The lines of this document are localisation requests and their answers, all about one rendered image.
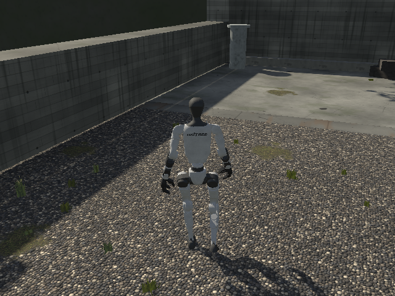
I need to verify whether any robot right forearm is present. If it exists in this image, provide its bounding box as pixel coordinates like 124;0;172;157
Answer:
220;148;231;169

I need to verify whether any robot left hand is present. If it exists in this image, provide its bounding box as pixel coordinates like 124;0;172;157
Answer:
160;178;175;194

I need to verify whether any right robot upper arm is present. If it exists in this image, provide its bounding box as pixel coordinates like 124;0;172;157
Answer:
210;124;227;157

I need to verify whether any left robot upper arm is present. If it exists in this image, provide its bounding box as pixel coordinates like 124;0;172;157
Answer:
168;125;184;160

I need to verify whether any right robot foot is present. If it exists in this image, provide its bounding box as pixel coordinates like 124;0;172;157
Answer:
209;243;219;252

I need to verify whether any robot right hand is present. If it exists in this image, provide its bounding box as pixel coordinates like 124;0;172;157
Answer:
218;167;232;179

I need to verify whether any robot left forearm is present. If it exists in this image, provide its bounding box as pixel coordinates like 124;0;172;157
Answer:
162;150;175;179

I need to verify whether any left robot shin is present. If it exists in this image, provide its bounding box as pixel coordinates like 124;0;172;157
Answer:
183;201;194;241

